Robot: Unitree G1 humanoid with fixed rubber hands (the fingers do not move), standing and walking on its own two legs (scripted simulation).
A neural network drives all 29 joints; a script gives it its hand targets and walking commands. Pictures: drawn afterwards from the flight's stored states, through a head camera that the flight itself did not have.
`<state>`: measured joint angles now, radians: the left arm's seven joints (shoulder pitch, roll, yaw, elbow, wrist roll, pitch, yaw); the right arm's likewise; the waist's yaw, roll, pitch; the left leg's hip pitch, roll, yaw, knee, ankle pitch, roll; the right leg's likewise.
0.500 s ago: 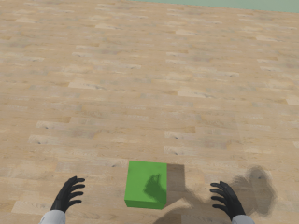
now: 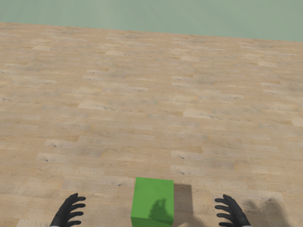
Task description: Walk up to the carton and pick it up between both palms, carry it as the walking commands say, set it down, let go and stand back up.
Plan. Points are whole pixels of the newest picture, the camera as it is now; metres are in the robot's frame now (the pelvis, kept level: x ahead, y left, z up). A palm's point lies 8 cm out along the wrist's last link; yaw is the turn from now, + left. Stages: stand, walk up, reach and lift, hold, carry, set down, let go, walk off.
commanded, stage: stand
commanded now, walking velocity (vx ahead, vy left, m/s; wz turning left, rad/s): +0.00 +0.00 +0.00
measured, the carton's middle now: (152, 204) +0.38 -0.02 -0.65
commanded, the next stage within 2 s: none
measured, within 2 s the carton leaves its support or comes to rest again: neither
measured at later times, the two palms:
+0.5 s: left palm out of the picture +0.13 +0.29 -0.08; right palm out of the picture +0.15 -0.29 -0.08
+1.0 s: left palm out of the picture +0.10 +0.29 -0.09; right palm out of the picture +0.12 -0.31 -0.09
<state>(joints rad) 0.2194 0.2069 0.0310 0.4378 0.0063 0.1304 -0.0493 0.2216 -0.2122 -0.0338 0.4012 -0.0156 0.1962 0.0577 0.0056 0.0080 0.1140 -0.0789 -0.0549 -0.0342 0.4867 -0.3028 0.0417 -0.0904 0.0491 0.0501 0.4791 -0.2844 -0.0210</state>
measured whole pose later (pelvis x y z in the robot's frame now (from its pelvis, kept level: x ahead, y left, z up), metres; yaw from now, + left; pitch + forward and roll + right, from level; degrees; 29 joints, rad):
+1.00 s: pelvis +0.01 -0.01 +0.01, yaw +1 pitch -2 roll +0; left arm 0.15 0.36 0.01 0.95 0.03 -0.01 0.02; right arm 0.16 -0.37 0.00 0.93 -0.02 -0.01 -0.03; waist 0.01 0.01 0.00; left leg -0.09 -0.04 -0.05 0.36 -0.24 0.02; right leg -0.10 0.05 0.03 0.36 -0.22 -0.03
